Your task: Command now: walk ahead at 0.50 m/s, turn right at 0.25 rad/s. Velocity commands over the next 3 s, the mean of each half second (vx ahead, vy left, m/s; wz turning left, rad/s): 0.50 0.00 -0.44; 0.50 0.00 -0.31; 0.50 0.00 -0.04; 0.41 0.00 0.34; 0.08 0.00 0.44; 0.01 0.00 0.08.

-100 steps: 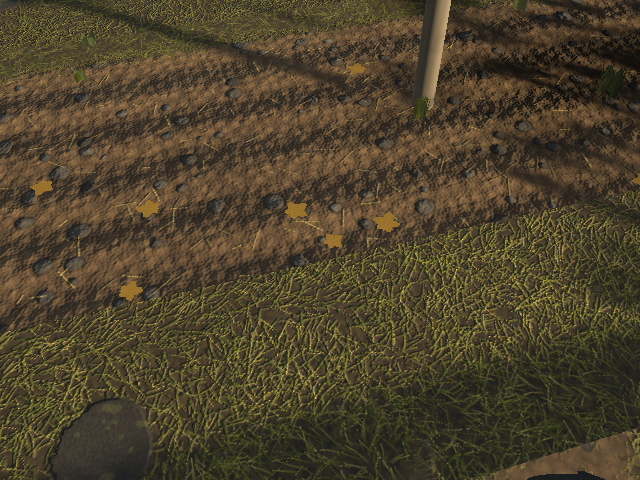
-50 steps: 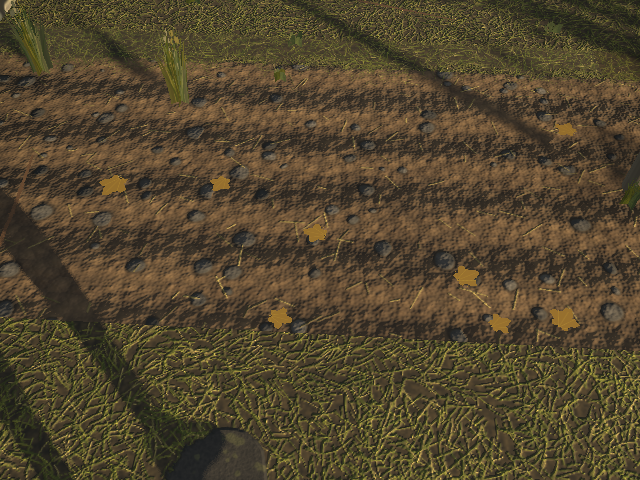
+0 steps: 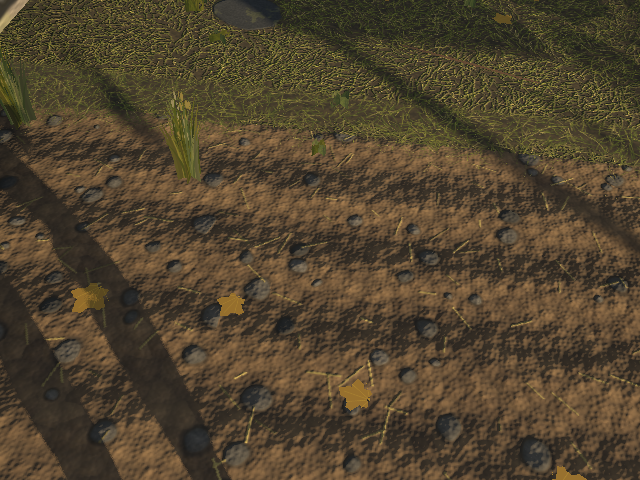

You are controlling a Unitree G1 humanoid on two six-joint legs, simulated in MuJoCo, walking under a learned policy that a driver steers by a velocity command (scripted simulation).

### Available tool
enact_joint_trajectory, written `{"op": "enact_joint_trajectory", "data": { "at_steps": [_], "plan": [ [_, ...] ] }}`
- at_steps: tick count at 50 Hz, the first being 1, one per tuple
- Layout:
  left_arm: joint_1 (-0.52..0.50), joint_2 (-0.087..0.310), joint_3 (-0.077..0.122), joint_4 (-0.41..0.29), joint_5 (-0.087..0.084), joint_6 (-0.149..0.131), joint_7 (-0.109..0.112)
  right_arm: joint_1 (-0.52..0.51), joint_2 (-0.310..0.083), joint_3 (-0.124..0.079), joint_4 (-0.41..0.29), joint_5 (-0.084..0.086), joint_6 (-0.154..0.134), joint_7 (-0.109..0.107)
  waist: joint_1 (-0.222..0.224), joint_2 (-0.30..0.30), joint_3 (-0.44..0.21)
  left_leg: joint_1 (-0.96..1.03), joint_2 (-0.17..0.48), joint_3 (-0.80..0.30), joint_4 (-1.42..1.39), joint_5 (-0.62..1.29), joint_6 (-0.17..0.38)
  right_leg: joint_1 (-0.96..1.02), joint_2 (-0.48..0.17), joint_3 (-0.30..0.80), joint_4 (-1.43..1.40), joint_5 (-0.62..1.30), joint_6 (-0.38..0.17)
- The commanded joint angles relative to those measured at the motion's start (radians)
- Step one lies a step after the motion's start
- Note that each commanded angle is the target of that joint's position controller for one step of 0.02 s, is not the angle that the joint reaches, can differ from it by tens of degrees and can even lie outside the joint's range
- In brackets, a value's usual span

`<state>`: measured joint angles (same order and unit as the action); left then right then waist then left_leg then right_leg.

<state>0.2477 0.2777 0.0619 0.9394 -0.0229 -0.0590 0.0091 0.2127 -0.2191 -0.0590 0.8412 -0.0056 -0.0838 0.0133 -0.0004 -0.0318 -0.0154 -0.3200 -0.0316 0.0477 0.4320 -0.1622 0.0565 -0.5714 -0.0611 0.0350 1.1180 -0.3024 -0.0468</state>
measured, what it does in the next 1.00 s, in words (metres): walks ahead, turning right: right foot, then left foot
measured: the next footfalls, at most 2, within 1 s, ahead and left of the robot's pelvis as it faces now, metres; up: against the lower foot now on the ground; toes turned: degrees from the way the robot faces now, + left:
right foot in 0.38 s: +0.35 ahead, -0.17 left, +0.00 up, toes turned -14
left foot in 0.86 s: +0.70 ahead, -0.08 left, +0.00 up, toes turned -25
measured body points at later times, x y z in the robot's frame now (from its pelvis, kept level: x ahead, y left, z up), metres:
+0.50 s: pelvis +0.28 -0.08 -0.01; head +0.32 -0.09 +0.44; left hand +0.48 +0.14 -0.13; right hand +0.29 -0.37 -0.14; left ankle +0.20 +0.10 -0.64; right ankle +0.31 -0.16 -0.74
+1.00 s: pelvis +0.58 -0.12 +0.00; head +0.61 -0.12 +0.45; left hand +0.75 +0.10 -0.14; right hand +0.59 -0.41 -0.11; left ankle +0.66 -0.06 -0.74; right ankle +0.45 -0.21 -0.65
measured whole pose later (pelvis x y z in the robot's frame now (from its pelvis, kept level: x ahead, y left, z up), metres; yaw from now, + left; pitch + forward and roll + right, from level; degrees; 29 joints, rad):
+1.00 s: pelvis +0.58 -0.12 +0.00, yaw -25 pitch +1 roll +0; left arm 0.29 0.27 0.07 0.85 -0.02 -0.06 0.00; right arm 0.18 -0.25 -0.06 0.82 0.00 -0.11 0.02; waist 0.00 -0.03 0.02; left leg -0.33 -0.05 0.03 0.46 -0.15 0.06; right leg -0.44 0.00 0.06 1.15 -0.37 -0.05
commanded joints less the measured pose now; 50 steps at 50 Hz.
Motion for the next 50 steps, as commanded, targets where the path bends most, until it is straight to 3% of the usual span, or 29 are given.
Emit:
{"op": "enact_joint_trajectory", "data": {
  "at_steps": [1,4,8,11,14,16,17,18,19,20,21,22,23,24,25,28,30,33,36,39,41,42,43,44,45,46,47,48,50],
  "plan": [
    [0.033,0.04,0.019,-0.037,0.003,0.011,0.009,-0.015,-0.136,-0.038,-0.036,-0.004,-0.032,-0.009,0.024,0.102,-0.028,0.116,0.291,-0.237,-0.289,0.086,0.156,-0.13,-0.055,0.087,-0.039,0.125,-0.003],
    [-0.046,0.041,0.03,-0.056,0.004,0.006,0.006,0.031,-0.134,-0.04,0.001,-0.005,-0.034,-0.024,0.009,0.075,-0.006,0.173,0.284,-0.126,-0.299,0.189,0.131,-0.195,-0.027,0.119,-0.173,0.288,0.004],
    [-0.163,0.013,0.023,-0.097,0.01,0.001,-0.016,0.054,-0.136,-0.039,0.035,0.003,-0.033,-0.039,-0.022,0.09,0.031,0.168,0.245,0.017,-0.308,0.207,0.087,-0.115,-0.006,0.036,-0.384,0.469,0.007],
    [-0.247,-0.008,0.011,-0.134,0.008,0.004,-0.038,0.113,-0.148,-0.044,0.071,0.009,-0.026,-0.042,-0.055,0.082,0.075,0.273,0.278,0.045,-0.29,0.218,0.086,-0.143,-0.005,0.001,-0.467,0.446,-0.003],
    [-0.314,0.002,0.009,-0.181,0.004,0.004,-0.057,0.141,-0.168,-0.054,0.091,0.017,-0.005,-0.042,-0.069,0.09,0.099,0.406,0.319,0.066,-0.212,0.357,0.076,-0.191,0.007,-0.047,-0.508,0.292,-0.031],
    [-0.291,0.025,0.02,-0.199,0.005,0.004,-0.067,0.113,-0.198,-0.063,0.082,0.024,0.008,-0.048,-0.033,0.129,0.062,0.426,0.322,0.1,-0.101,0.683,0.055,-0.082,0.055,-0.115,-0.521,0.17,-0.065],
    [-0.234,0.043,0.03,-0.194,0.004,0.005,-0.067,0.105,-0.214,-0.066,0.08,0.028,0.013,-0.052,0.003,0.156,0.019,0.425,0.32,0.116,-0.005,0.866,0.043,0.019,0.093,-0.151,-0.517,0.118,-0.085],
    [-0.106,0.081,0.052,-0.163,-0.001,0.004,-0.067,0.089,-0.219,-0.065,0.074,0.029,0.018,-0.057,0.075,0.149,-0.048,0.395,0.292,0.144,0.163,0.952,0.022,0.197,0.135,-0.169,-0.571,0.154,-0.115],
    [0.07,0.158,0.088,-0.122,-0.001,0.008,-0.053,0.078,-0.218,-0.061,0.059,0.025,0.015,-0.061,0.157,0.105,-0.146,0.203,0.256,0.152,0.416,0.792,-0.018,0.511,0.096,-0.054,-0.604,0.207,-0.168],
    [0.168,0.278,0.115,-0.108,-0.003,0.011,-0.036,0.147,-0.097,-0.018,0.005,-0.007,-0.011,-0.039,0.109,-0.151,-0.264,-0.279,0.087,0.122,0.832,0.034,-0.088,0.936,-0.179,0.46,-0.635,0.126,-0.355],
    [0.197,0.237,0.092,-0.118,0.001,0.009,-0.033,0.11,-0.109,-0.011,-0.006,0.016,-0.06,-0.017,0.116,-0.146,-0.386,-0.453,-0.012,-0.1,0.991,-0.414,-0.075,1.046,-0.285,0.796,-0.806,0.047,-0.419],
    [0.17,0.171,0.072,-0.12,0.012,0.006,-0.027,-0.009,-0.169,-0.03,-0.035,0.052,-0.085,-0.006,0.144,-0.097,-0.271,-0.556,0.051,-0.147,1.002,-0.333,-0.046,0.986,-0.237,0.626,-0.814,0.093,-0.347],
    [0.094,0.126,0.061,-0.135,0.005,0.0,-0.026,-0.043,-0.164,-0.027,-0.046,0.049,-0.094,-0.009,0.111,-0.038,-0.185,-0.534,0.097,-0.139,0.916,-0.236,-0.033,0.843,-0.192,0.482,-0.817,0.166,-0.299],
    [0.014,0.097,0.052,-0.156,0.002,-0.003,-0.027,-0.059,-0.162,-0.033,-0.04,0.021,-0.091,-0.019,0.065,0.023,-0.111,-0.468,0.127,-0.129,0.82,-0.188,-0.041,0.677,-0.153,0.387,-0.835,0.267,-0.272],
    [-0.032,0.072,0.042,-0.172,0.006,-0.006,-0.025,-0.053,-0.168,-0.043,-0.043,0.007,-0.078,-0.027,0.026,0.025,-0.075,-0.388,0.15,-0.127,0.757,-0.158,-0.052,0.555,-0.126,0.329,-0.859,0.347,-0.263],
    [-0.032,0.102,0.047,-0.183,0.005,-0.01,-0.014,-0.047,-0.127,-0.042,-0.066,-0.001,-0.045,-0.032,-0.017,0.013,-0.037,-0.314,0.149,-0.102,0.613,-0.121,-0.094,0.395,-0.095,0.273,-0.898,0.431,-0.263],
    [-0.01,0.128,0.054,-0.181,0.001,-0.01,-0.002,-0.117,-0.102,-0.031,-0.093,-0.007,-0.038,-0.031,-0.003,-0.004,-0.008,-0.299,0.128,-0.078,0.44,-0.006,-0.113,0.339,-0.061,0.213,-0.91,0.447,-0.241],
    [0.047,0.123,0.053,-0.158,0.001,-0.006,0.004,-0.219,-0.075,-0.013,-0.114,-0.002,-0.043,-0.016,0.054,-0.041,-0.001,-0.2,0.08,-0.056,0.192,0.251,-0.105,0.308,-0.015,0.149,-0.898,0.401,-0.187],
    [0.105,0.114,0.049,-0.127,-0.001,-0.006,0.0,-0.28,-0.098,-0.012,-0.137,0.015,-0.046,-0.002,0.086,-0.055,0.017,-0.187,0.07,-0.075,0.104,0.31,-0.084,0.373,-0.06,0.201,-0.882,0.295,-0.176],
    [0.128,0.123,0.051,-0.112,0.001,-0.002,0.006,-0.294,-0.14,-0.02,-0.155,0.014,-0.055,0.007,0.076,-0.061,0.033,-0.214,0.073,-0.094,0.056,0.206,-0.04,0.497,-0.124,0.263,-0.814,0.316,-0.159],
    [0.111,0.132,0.054,-0.113,0.005,0.003,0.008,-0.22,-0.167,-0.03,-0.141,0.012,-0.06,0.006,0.027,-0.071,0.014,-0.121,0.051,-0.069,0.026,0.133,-0.004,0.535,-0.122,0.26,-0.73,0.489,-0.135],
    [0.099,0.117,0.048,-0.12,0.008,0.004,0.006,-0.108,-0.195,-0.045,-0.109,0.005,-0.062,0.003,-0.026,-0.053,-0.058,0.038,0.044,-0.059,0.018,0.148,0.028,0.521,-0.072,0.226,-0.603,0.615,-0.115],
    [0.082,0.087,0.033,-0.142,0.021,0.003,0.003,0.057,-0.236,-0.058,-0.081,-0.007,-0.063,-0.001,-0.097,0.009,-0.194,0.303,0.161,-0.179,0.062,0.189,0.087,0.393,-0.01,0.174,-0.358,0.503,-0.084],
    [0.234,0.019,0.012,-0.136,0.003,-0.014,-0.001,0.19,-0.315,-0.08,-0.049,-0.011,-0.053,0.002,-0.079,0.26,-0.345,0.687,0.378,-0.583,0.022,0.032,0.259,0.028,0.143,0.079,0.027,0.096,0.001],
    [0.227,0.054,0.011,-0.126,-0.008,-0.025,-0.004,0.217,-0.247,-0.064,-0.028,0.015,-0.046,0.011,-0.093,0.308,-0.347,0.717,0.429,-0.821,-0.11,-0.193,0.275,-0.143,0.141,0.137,0.146,-0.274,0.001],
    [0.118,0.127,0.029,-0.148,-0.016,-0.029,-0.006,0.141,-0.186,-0.045,-0.045,0.024,-0.043,0.009,-0.099,0.191,-0.183,0.589,0.397,-0.715,-0.133,-0.297,0.222,-0.221,0.082,0.145,0.202,-0.203,-0.007],
    [0.034,0.127,0.027,-0.17,-0.01,-0.029,-0.005,0.057,-0.167,-0.034,-0.065,0.014,-0.034,0.006,-0.077,0.101,-0.086,0.434,0.357,-0.589,-0.158,-0.238,0.187,-0.206,0.03,0.095,0.168,-0.111,-0.009],
    [-0.006,0.115,0.029,-0.181,0.006,-0.029,-0.003,0.008,-0.149,-0.025,-0.068,0.005,-0.03,0.009,-0.052,0.069,-0.013,0.302,0.322,-0.505,-0.19,-0.136,0.181,-0.18,-0.002,0.073,0.103,-0.056,-0.007],
    [0.024,0.086,0.033,-0.175,0.012,-0.02,-0.002,-0.017,-0.127,-0.014,-0.064,-0.004,-0.034,0.012,-0.003,0.112,-0.001,0.191,0.265,-0.396,-0.232,0.005,0.161,-0.083,-0.043,0.063,0.011,0.0,-0.004]
  ]
}}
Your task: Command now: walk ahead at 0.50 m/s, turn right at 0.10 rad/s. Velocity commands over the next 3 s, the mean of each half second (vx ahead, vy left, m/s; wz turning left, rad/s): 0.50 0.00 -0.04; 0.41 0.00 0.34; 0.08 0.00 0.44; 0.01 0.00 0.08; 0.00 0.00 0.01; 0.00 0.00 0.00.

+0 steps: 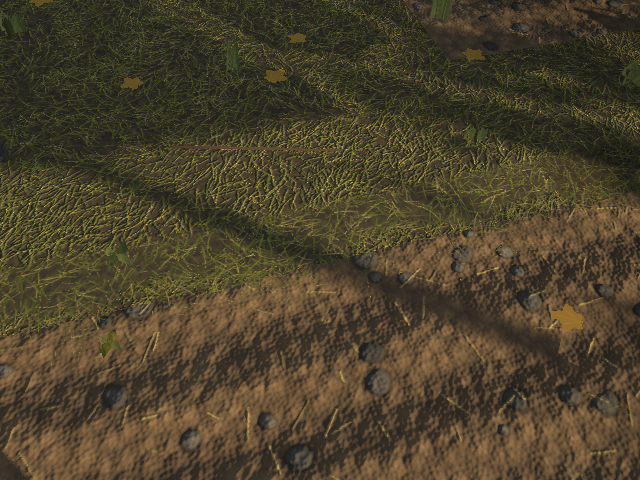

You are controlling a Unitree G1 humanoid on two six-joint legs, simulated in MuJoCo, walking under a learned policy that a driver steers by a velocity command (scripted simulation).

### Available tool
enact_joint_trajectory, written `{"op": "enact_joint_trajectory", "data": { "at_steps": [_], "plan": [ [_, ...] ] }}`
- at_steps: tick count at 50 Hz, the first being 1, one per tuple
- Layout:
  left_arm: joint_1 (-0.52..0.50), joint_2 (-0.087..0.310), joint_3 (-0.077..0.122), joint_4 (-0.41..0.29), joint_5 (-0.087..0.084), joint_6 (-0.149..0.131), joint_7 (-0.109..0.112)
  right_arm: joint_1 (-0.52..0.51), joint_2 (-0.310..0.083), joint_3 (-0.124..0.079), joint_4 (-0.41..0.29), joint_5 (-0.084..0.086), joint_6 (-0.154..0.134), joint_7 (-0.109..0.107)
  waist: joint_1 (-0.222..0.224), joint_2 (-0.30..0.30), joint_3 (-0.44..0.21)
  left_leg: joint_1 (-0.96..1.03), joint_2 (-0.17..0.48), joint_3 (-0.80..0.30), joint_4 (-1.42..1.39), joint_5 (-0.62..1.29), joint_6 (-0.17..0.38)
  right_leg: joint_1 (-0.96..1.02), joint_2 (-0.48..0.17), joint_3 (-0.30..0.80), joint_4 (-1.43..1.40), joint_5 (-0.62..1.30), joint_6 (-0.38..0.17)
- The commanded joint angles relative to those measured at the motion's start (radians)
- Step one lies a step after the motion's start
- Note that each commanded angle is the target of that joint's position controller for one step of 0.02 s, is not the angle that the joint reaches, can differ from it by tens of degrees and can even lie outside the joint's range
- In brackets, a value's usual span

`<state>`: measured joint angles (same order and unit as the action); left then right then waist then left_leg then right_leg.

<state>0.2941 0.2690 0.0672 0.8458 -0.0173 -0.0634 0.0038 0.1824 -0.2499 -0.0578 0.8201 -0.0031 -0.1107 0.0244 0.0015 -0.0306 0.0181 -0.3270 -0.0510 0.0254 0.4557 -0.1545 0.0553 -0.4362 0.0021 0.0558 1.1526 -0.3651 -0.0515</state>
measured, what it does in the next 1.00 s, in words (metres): walks ahead: right foot, then left foot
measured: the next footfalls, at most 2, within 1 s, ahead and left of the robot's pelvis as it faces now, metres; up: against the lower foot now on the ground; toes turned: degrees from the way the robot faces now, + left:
right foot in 0.40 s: +0.38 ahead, -0.15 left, +0.00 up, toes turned -1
left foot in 0.92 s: +0.66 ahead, +0.10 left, +0.00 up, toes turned +12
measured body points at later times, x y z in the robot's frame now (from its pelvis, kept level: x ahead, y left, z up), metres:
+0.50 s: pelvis +0.27 -0.06 +0.00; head +0.30 -0.07 +0.44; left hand +0.45 +0.20 -0.10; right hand +0.29 -0.33 -0.14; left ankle +0.14 +0.08 -0.65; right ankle +0.34 -0.15 -0.74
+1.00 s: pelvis +0.53 -0.01 -0.02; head +0.58 +0.01 +0.43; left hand +0.53 +0.28 -0.15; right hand +0.77 -0.22 -0.11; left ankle +0.62 +0.09 -0.74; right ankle +0.39 -0.17 -0.65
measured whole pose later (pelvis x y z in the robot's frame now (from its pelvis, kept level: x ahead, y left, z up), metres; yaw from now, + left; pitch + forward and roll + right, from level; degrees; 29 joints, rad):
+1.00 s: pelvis +0.53 -0.01 -0.02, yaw +13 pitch +3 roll -1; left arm 0.22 0.28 0.05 0.87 0.00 -0.06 0.02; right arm 0.08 -0.29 -0.06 0.71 0.00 -0.05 0.04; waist 0.02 0.01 0.07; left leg -0.52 -0.05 0.01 0.58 -0.11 0.08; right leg -0.29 0.00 -0.02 1.14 -0.56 0.04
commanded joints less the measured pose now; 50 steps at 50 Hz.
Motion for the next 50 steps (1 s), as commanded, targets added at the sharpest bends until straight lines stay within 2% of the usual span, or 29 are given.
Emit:
{"op": "enact_joint_trajectory", "data": {
  "at_steps": [1,4,6,9,14,17,18,19,20,21,22,23,24,25,26,28,30,33,35,38,41,43,44,45,46,47,48,49,50],
  "plan": [
    [-0.008,0.075,0.024,-0.075,0.006,-0.011,0.003,0.02,-0.099,-0.016,-0.036,-0.002,-0.009,0.002,0.002,0.121,-0.039,0.18,0.27,-0.333,-0.272,0.047,0.166,-0.204,-0.111,0.029,-0.055,0.073,0.006],
    [-0.079,0.058,0.019,-0.097,0.015,-0.006,0.006,0.056,-0.144,-0.027,-0.013,0.005,-0.009,-0.008,-0.005,0.103,-0.024,0.181,0.268,-0.255,-0.31,0.174,0.181,-0.258,-0.125,0.009,-0.191,0.193,0.034],
    [-0.139,0.046,0.013,-0.11,0.017,-0.01,0.002,0.08,-0.154,-0.029,0.001,0.01,-0.002,-0.016,-0.02,0.092,-0.018,0.19,0.247,-0.197,-0.319,0.216,0.163,-0.256,-0.122,-0.003,-0.316,0.309,0.044],
    [-0.238,0.028,0.003,-0.133,0.012,-0.016,-0.006,0.132,-0.162,-0.028,0.027,0.02,0.005,-0.022,-0.054,0.096,0.0,0.19,0.215,-0.129,-0.322,0.214,0.135,-0.197,-0.094,-0.03,-0.49,0.449,0.047],
    [-0.381,0.035,-0.004,-0.184,0.0,-0.026,-0.03,0.221,-0.173,-0.03,0.076,0.025,0.025,-0.025,-0.097,0.097,0.045,0.326,0.275,-0.146,-0.271,0.218,0.134,-0.221,-0.064,-0.042,-0.619,0.417,0.032],
    [-0.364,0.064,0.003,-0.192,-0.001,-0.036,-0.044,0.216,-0.195,-0.038,0.089,0.027,0.042,-0.033,-0.06,0.121,0.026,0.4,0.307,-0.155,-0.188,0.372,0.112,-0.153,-0.04,-0.055,-0.671,0.303,-0.005],
    [-0.3,0.086,0.014,-0.176,0.002,-0.038,-0.043,0.197,-0.206,-0.04,0.086,0.029,0.046,-0.035,-0.018,0.133,-0.015,0.398,0.295,-0.137,-0.116,0.53,0.099,-0.043,-0.012,-0.08,-0.692,0.287,-0.024],
    [-0.16,0.126,0.035,-0.131,0.005,-0.039,-0.037,0.18,-0.195,-0.035,0.082,0.029,0.05,-0.036,0.052,0.121,-0.102,0.36,0.251,-0.099,0.031,0.649,0.075,0.162,0.009,-0.099,-0.714,0.319,-0.055],
    [0.033,0.189,0.056,-0.086,0.018,-0.038,-0.027,0.163,-0.167,-0.021,0.057,0.015,0.047,-0.037,0.129,0.076,-0.243,0.178,0.204,-0.062,0.28,0.506,0.041,0.478,-0.111,0.021,-0.654,0.378,-0.117],
    [0.134,0.285,0.079,-0.062,0.026,-0.029,-0.022,0.272,-0.055,0.015,0.037,0.007,0.025,-0.03,0.103,-0.165,-0.389,-0.25,0.037,-0.007,0.673,-0.021,-0.036,0.881,-0.362,0.45,-0.686,0.278,-0.276],
    [0.159,0.204,0.056,-0.054,0.011,-0.02,-0.023,0.259,-0.105,0.005,0.057,0.02,0.002,-0.021,0.122,-0.196,-0.44,-0.386,0.022,-0.133,0.815,-0.424,-0.033,0.895,-0.404,0.656,-0.807,0.154,-0.308],
    [0.072,0.158,0.039,-0.063,0.005,-0.017,-0.02,0.166,-0.176,-0.016,0.029,0.044,-0.01,-0.015,0.114,-0.132,-0.264,-0.476,0.085,-0.131,0.866,-0.368,-0.023,0.758,-0.362,0.511,-0.835,0.098,-0.254],
    [-0.004,0.131,0.029,-0.076,0.008,-0.015,-0.019,0.1,-0.173,-0.015,0.015,0.045,-0.012,-0.016,0.086,-0.068,-0.164,-0.46,0.136,-0.1,0.825,-0.271,-0.019,0.599,-0.316,0.385,-0.866,0.122,-0.217],
    [-0.063,0.104,0.019,-0.081,0.015,-0.016,-0.024,0.07,-0.158,-0.018,0.009,0.03,-0.007,-0.021,0.054,-0.027,-0.086,-0.421,0.164,-0.085,0.757,-0.207,-0.026,0.452,-0.275,0.305,-0.91,0.176,-0.199],
    [-0.099,0.077,0.011,-0.083,0.024,-0.023,-0.026,0.088,-0.147,-0.023,0.016,0.024,0.007,-0.025,0.016,-0.045,-0.056,-0.357,0.193,-0.095,0.711,-0.162,-0.029,0.358,-0.247,0.237,-0.948,0.226,-0.181],
    [-0.113,0.08,0.014,-0.069,0.025,-0.039,-0.029,0.129,-0.1,-0.016,0.03,0.027,0.035,-0.028,-0.016,-0.061,-0.042,-0.293,0.207,-0.096,0.674,-0.117,-0.039,0.264,-0.235,0.156,-1.004,0.281,-0.181],
    [-0.094,0.102,0.022,-0.044,0.03,-0.051,-0.024,0.096,-0.094,-0.018,0.015,0.027,0.05,-0.033,-0.019,-0.041,-0.017,-0.331,0.206,-0.115,0.618,-0.04,-0.052,0.243,-0.235,0.081,-1.034,0.342,-0.182],
    [-0.064,0.119,0.025,-0.017,0.032,-0.053,-0.01,0.029,-0.092,-0.02,-0.009,0.023,0.048,-0.027,-0.002,-0.023,-0.001,-0.375,0.187,-0.135,0.466,0.137,-0.054,0.279,-0.22,-0.019,-1.042,0.42,-0.155],
    [-0.061,0.126,0.023,-0.01,0.03,-0.052,-0.005,-0.028,-0.082,-0.016,-0.027,0.023,0.043,-0.017,0.016,-0.021,0.013,-0.344,0.168,-0.104,0.342,0.242,-0.046,0.284,-0.201,-0.086,-1.051,0.433,-0.13],
    [-0.008,0.142,0.025,0.019,0.022,-0.045,0.003,-0.129,-0.061,-0.003,-0.069,0.023,0.043,-0.001,0.059,-0.004,0.045,-0.348,0.154,-0.065,0.228,0.29,-0.034,0.356,-0.223,-0.131,-1.055,0.433,-0.117],
    [0.005,0.153,0.026,0.036,0.016,-0.014,0.014,-0.19,-0.061,-0.001,-0.12,0.012,0.042,0.022,0.066,-0.005,0.061,-0.354,0.122,-0.012,0.144,0.222,-0.019,0.457,-0.242,-0.183,-0.941,0.693,-0.092],
    [-0.008,0.18,0.033,0.029,0.007,0.009,0.028,-0.156,-0.09,-0.013,-0.14,0.009,0.041,0.039,0.037,-0.046,0.012,-0.284,0.077,0.032,0.132,0.12,0.005,0.508,-0.251,-0.196,-0.82,0.935,-0.066],
    [-0.022,0.193,0.037,0.021,0.003,0.019,0.037,-0.094,-0.114,-0.025,-0.133,0.008,0.041,0.044,0.004,-0.066,-0.03,-0.208,0.042,0.056,0.127,0.073,0.02,0.519,-0.246,-0.203,-0.725,1.05,-0.049],
    [-0.041,0.196,0.038,0.01,0.002,0.029,0.044,0.027,-0.15,-0.046,-0.105,0.009,0.039,0.044,-0.058,-0.056,-0.089,-0.071,0.005,0.066,0.072,0.102,0.042,0.497,-0.219,-0.217,-0.568,1.072,-0.023],
    [-0.033,0.189,0.034,-0.001,0.005,0.028,0.047,0.137,-0.213,-0.072,-0.084,0.006,0.04,0.028,-0.114,0.0,-0.153,0.139,0.022,0.003,-0.003,0.308,0.082,0.377,-0.163,-0.235,-0.342,0.91,0.028],
    [0.046,0.099,0.006,-0.034,0.057,0.012,0.038,0.182,-0.321,-0.092,-0.087,-0.001,0.052,0.002,-0.058,0.235,-0.282,0.489,0.269,-0.315,0.12,0.817,0.202,0.042,-0.042,-0.239,0.024,0.16,0.095],
    [0.107,0.068,-0.018,-0.049,0.047,-0.016,0.015,0.167,-0.323,-0.08,-0.125,-0.009,0.051,0.004,-0.035,0.282,-0.491,0.723,0.467,-0.719,0.048,0.907,0.407,-0.202,0.096,-0.039,0.297,-0.366,0.122],
    [0.024,0.156,0.006,-0.046,0.014,-0.025,0.003,0.147,-0.261,-0.07,-0.149,-0.008,0.061,0.004,-0.09,0.123,-0.497,0.66,0.401,-0.594,0.022,0.803,0.356,-0.225,0.02,0.07,0.319,-0.295,0.101],
    [-0.052,0.151,0.004,-0.075,-0.003,-0.022,0.006,0.075,-0.218,-0.059,-0.161,0.005,0.065,0.001,-0.074,0.084,-0.356,0.526,0.347,-0.469,0.001,0.683,0.303,-0.271,-0.016,0.045,0.253,-0.211,0.087]
  ]
}}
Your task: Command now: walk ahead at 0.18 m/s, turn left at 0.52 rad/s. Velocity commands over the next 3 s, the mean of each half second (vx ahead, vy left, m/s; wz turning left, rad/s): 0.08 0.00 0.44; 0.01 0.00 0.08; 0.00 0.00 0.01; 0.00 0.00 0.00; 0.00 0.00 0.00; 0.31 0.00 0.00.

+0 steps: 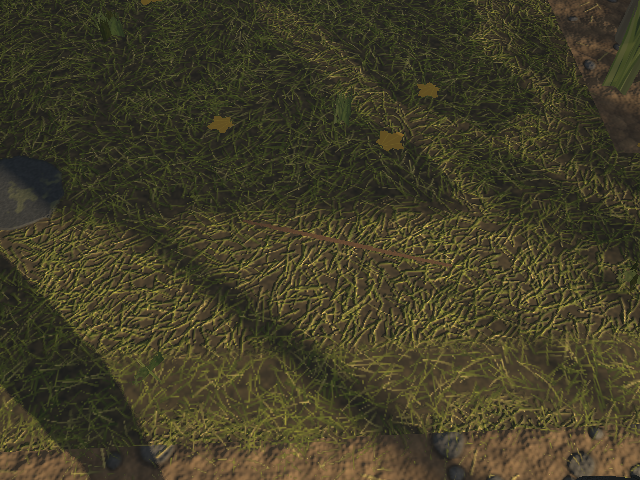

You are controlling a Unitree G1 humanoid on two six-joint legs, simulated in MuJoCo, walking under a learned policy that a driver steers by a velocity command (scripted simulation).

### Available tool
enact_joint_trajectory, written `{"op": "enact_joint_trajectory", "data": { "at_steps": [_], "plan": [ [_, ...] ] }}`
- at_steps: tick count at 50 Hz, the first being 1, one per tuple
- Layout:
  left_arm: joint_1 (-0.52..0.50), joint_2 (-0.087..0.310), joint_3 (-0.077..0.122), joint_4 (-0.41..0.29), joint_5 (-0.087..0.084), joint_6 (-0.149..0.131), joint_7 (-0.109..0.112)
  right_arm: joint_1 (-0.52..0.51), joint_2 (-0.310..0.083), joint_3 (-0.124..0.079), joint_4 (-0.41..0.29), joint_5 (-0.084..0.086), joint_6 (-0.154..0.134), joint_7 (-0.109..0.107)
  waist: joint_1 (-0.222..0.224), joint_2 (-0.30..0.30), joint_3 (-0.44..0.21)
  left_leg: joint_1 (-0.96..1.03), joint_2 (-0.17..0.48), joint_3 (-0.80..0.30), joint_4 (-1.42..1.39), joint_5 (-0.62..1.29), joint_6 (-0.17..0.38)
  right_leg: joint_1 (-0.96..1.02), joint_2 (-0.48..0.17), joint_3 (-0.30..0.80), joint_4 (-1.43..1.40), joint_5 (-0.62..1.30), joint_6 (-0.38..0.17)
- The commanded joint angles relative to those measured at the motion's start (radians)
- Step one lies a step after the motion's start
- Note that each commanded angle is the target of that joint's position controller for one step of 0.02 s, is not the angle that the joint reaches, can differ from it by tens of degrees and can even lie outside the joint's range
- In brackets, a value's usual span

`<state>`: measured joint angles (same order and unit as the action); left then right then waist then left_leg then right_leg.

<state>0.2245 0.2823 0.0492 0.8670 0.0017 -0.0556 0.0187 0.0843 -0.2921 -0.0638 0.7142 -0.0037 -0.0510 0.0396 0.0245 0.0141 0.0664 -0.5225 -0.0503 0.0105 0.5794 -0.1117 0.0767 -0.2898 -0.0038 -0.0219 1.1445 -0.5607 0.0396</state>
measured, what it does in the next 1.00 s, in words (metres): steps on the spot: right foot, then left foot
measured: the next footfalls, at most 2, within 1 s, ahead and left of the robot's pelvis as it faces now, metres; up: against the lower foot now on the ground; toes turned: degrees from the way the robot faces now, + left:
right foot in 0.40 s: +0.19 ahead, -0.15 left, +0.00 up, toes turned +15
left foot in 0.70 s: +0.09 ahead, +0.10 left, +0.00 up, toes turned +11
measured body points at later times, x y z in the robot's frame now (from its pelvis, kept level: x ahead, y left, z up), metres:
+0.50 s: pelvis +0.10 -0.05 +0.02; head +0.12 -0.06 +0.46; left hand +0.16 +0.25 -0.08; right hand +0.32 -0.28 -0.09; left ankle +0.08 +0.07 -0.68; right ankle +0.15 -0.16 -0.72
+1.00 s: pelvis +0.09 -0.03 +0.01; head +0.10 -0.02 +0.46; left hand +0.13 +0.25 -0.11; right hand +0.26 -0.24 -0.11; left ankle +0.05 +0.09 -0.72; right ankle +0.15 -0.16 -0.72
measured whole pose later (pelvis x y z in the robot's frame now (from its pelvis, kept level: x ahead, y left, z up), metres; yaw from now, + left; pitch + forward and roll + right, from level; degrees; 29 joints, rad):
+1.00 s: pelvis +0.09 -0.03 +0.01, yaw +14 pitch -1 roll +0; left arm 0.19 0.25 0.04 0.88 0.01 0.00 0.02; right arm 0.22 -0.22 -0.03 0.79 -0.01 0.00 -0.02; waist 0.02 0.00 0.03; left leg -0.20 -0.01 -0.06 0.55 -0.32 -0.01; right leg -0.26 -0.02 0.04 0.53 -0.25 0.04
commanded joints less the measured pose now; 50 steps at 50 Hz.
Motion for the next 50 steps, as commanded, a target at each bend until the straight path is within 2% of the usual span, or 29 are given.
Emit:
{"op": "enact_joint_trajectory", "data": {
  "at_steps": [1,2,3,5,7,10,13,16,18,19,20,21,22,23,24,25,26,28,30,32,33,34,35,36,37,38,39,41,50],
  "plan": [
    [-0.007,0.125,0.024,-0.091,-0.01,-0.018,0.006,0.124,-0.148,-0.046,-0.06,0.018,0.012,-0.019,-0.065,-0.041,-0.283,0.555,0.296,-0.384,-0.163,0.543,0.237,-0.412,-0.043,0.104,0.182,0.044,0.003],
    [-0.01,0.136,0.031,-0.096,0.0,0.0,0.019,0.091,-0.134,-0.041,-0.067,0.017,0.019,-0.025,-0.034,-0.026,-0.226,0.414,0.271,-0.358,-0.202,0.46,0.221,-0.358,-0.061,0.104,0.116,0.084,0.007],
    [0.003,0.136,0.035,-0.102,0.002,0.018,0.022,0.076,-0.137,-0.041,-0.076,0.003,0.024,-0.027,-0.007,0.012,-0.201,0.312,0.248,-0.349,-0.231,0.418,0.212,-0.292,-0.061,0.103,0.08,0.104,0.008],
    [0.035,0.108,0.032,-0.103,0.008,0.033,0.029,0.056,-0.155,-0.049,-0.09,-0.008,0.026,-0.031,0.017,0.056,-0.203,0.221,0.219,-0.314,-0.247,0.43,0.212,-0.239,-0.041,0.088,-0.005,0.139,0.022],
    [0.02,0.098,0.03,-0.113,0.012,0.038,0.037,0.064,-0.169,-0.055,-0.097,-0.001,0.03,-0.044,0.014,0.066,-0.227,0.218,0.207,-0.313,-0.237,0.419,0.202,-0.244,-0.027,0.092,-0.091,0.184,0.037],
    [-0.032,0.098,0.029,-0.133,0.01,0.047,0.038,0.059,-0.173,-0.057,-0.11,0.011,0.052,-0.064,-0.004,0.082,-0.24,0.212,0.183,-0.346,-0.239,0.17,0.164,-0.24,-0.015,0.112,-0.197,0.271,0.05],
    [-0.076,0.097,0.028,-0.151,0.004,0.046,0.031,0.053,-0.164,-0.054,-0.119,0.008,0.069,-0.075,-0.021,0.12,-0.207,0.197,0.164,-0.386,-0.247,-0.052,0.137,-0.217,-0.001,0.119,-0.308,0.304,0.049],
    [-0.077,0.101,0.027,-0.158,0.001,0.031,0.019,0.071,-0.145,-0.046,-0.115,0.001,0.076,-0.072,-0.039,0.151,-0.204,0.225,0.178,-0.417,-0.2,0.005,0.133,-0.15,0.001,0.104,-0.414,0.274,0.038],
    [-0.046,0.091,0.027,-0.155,0.001,0.018,0.007,0.067,-0.125,-0.034,-0.114,0.006,0.08,-0.069,-0.015,0.151,-0.205,0.241,0.17,-0.428,-0.141,0.094,0.112,-0.052,0.007,0.081,-0.58,0.332,0.01],
    [-0.024,0.093,0.029,-0.15,0.005,0.012,0.001,0.082,-0.107,-0.026,-0.109,0.01,0.082,-0.069,-0.001,0.136,-0.193,0.223,0.142,-0.417,-0.108,0.075,0.077,0.027,-0.009,0.082,-0.713,0.439,-0.014],
    [-0.017,0.152,0.04,-0.16,0.026,0.01,0.002,0.127,-0.071,-0.014,-0.105,0.002,0.08,-0.069,-0.024,0.028,-0.193,0.164,0.077,-0.353,-0.001,-0.077,0.017,0.108,-0.15,0.208,-0.772,0.531,-0.065],
    [-0.068,0.23,0.055,-0.173,0.042,0.02,0.007,0.198,-0.053,-0.012,-0.112,-0.001,0.07,-0.065,-0.102,-0.234,-0.16,0.025,-0.082,-0.185,0.146,-0.394,-0.046,0.155,-0.315,0.395,-0.789,0.767,-0.2],
    [-0.039,0.169,0.045,-0.169,0.053,0.021,0.006,0.138,-0.124,-0.029,-0.124,-0.009,0.058,-0.066,-0.039,-0.28,-0.174,-0.001,-0.05,-0.16,0.312,-0.514,-0.091,0.098,-0.403,0.521,-0.825,0.758,-0.323],
    [-0.043,0.153,0.041,-0.176,0.043,0.019,0.006,0.106,-0.175,-0.049,-0.117,0.004,0.058,-0.067,-0.018,-0.203,-0.158,-0.01,-0.036,-0.173,0.436,-0.489,-0.107,0.094,-0.367,0.483,-0.82,0.722,-0.324],
    [-0.067,0.148,0.041,-0.175,0.026,0.021,0.008,0.109,-0.16,-0.052,-0.099,0.008,0.068,-0.071,-0.028,-0.155,-0.145,-0.026,-0.031,-0.171,0.497,-0.448,-0.124,0.1,-0.314,0.409,-0.801,0.703,-0.285],
    [-0.086,0.132,0.035,-0.179,0.01,0.022,0.009,0.118,-0.138,-0.048,-0.086,0.005,0.081,-0.075,-0.031,-0.147,-0.134,-0.031,-0.021,-0.17,0.521,-0.418,-0.141,0.104,-0.281,0.356,-0.793,0.698,-0.256],
    [-0.102,0.114,0.028,-0.175,0.005,0.025,0.01,0.128,-0.105,-0.04,-0.079,0.004,0.089,-0.074,-0.041,-0.144,-0.129,-0.005,-0.009,-0.165,0.508,-0.39,-0.152,0.093,-0.256,0.312,-0.786,0.718,-0.24],
    [-0.115,0.091,0.021,-0.167,0.007,0.037,0.008,0.121,-0.044,-0.018,-0.078,0.006,0.091,-0.07,-0.046,-0.17,-0.132,0.079,0.015,-0.088,0.338,-0.352,-0.165,0.082,-0.184,0.214,-0.777,0.734,-0.209],
    [-0.074,0.095,0.024,-0.15,0.008,0.048,0.007,0.075,-0.014,-0.003,-0.085,0.01,0.085,-0.065,-0.007,-0.216,-0.15,0.16,0.031,-0.049,0.153,-0.333,-0.166,0.117,-0.172,0.199,-0.76,0.751,-0.215],
    [-0.052,0.113,0.026,-0.138,0.001,0.054,0.005,0.091,-0.035,-0.011,-0.069,0.018,0.083,-0.062,-0.008,-0.224,-0.157,0.24,0.029,-0.029,-0.035,-0.222,-0.154,0.138,-0.18,0.217,-0.739,0.729,-0.222],
    [-0.05,0.109,0.023,-0.133,-0.008,0.054,0.003,0.114,-0.039,-0.012,-0.052,0.016,0.082,-0.061,-0.024,-0.21,-0.147,0.305,0.024,-0.018,-0.178,-0.103,-0.136,0.119,-0.171,0.215,-0.731,0.697,-0.207],
    [-0.019,0.103,0.021,-0.122,-0.01,0.047,0.001,0.115,-0.059,-0.015,-0.047,0.006,0.082,-0.061,-0.017,-0.186,-0.142,0.371,0.039,-0.046,-0.234,-0.02,-0.113,0.085,-0.164,0.221,-0.736,0.64,-0.172],
    [-0.007,0.093,0.014,-0.12,0.002,0.034,-0.006,0.121,-0.102,-0.021,-0.055,-0.005,0.084,-0.067,-0.008,-0.12,-0.16,0.454,0.107,-0.115,-0.206,0.096,-0.083,0.025,-0.147,0.205,-0.718,0.557,-0.123],
    [0.027,0.08,0.011,-0.121,0.018,0.017,-0.017,0.114,-0.161,-0.035,-0.046,-0.01,0.087,-0.071,0.041,0.027,-0.167,0.459,0.156,-0.154,-0.127,0.164,-0.036,-0.013,-0.071,0.124,-0.701,0.457,-0.076],
    [-0.014,0.063,0.004,-0.113,0.023,0.011,-0.019,0.109,-0.098,-0.025,-0.036,-0.013,0.084,-0.061,0.012,0.077,-0.169,0.36,0.144,-0.151,-0.143,0.004,-0.012,0.057,-0.035,0.069,-0.69,0.377,-0.032],
    [-0.06,0.078,0.008,-0.111,0.021,0.014,-0.018,0.097,-0.057,-0.012,-0.037,-0.018,0.079,-0.054,-0.005,0.056,-0.126,0.309,0.13,-0.152,-0.166,-0.078,-0.018,0.068,-0.031,0.064,-0.678,0.372,-0.014],
    [-0.077,0.072,0.008,-0.109,0.018,0.019,-0.013,0.092,-0.053,-0.01,-0.03,-0.021,0.072,-0.053,-0.006,0.051,-0.104,0.28,0.121,-0.145,-0.173,-0.104,-0.032,0.072,-0.032,0.063,-0.671,0.386,-0.017],
    [-0.067,0.071,0.009,-0.1,0.015,0.033,-0.004,0.098,-0.059,-0.008,-0.019,-0.015,0.056,-0.054,-0.003,0.067,-0.066,0.248,0.113,-0.139,-0.175,-0.099,-0.047,0.072,-0.034,0.068,-0.667,0.412,-0.025],
    [-0.044,0.062,0.015,-0.022,0.008,0.043,0.009,0.136,-0.044,0.002,0.032,-0.008,0.038,-0.064,-0.007,0.013,-0.048,0.242,0.097,-0.128,-0.168,-0.1,-0.053,0.095,-0.033,0.07,-0.672,0.436,-0.014]
  ]
}}
Over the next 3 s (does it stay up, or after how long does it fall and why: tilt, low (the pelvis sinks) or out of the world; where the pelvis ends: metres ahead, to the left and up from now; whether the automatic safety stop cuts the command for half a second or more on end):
stays up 0.24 -0.03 0.02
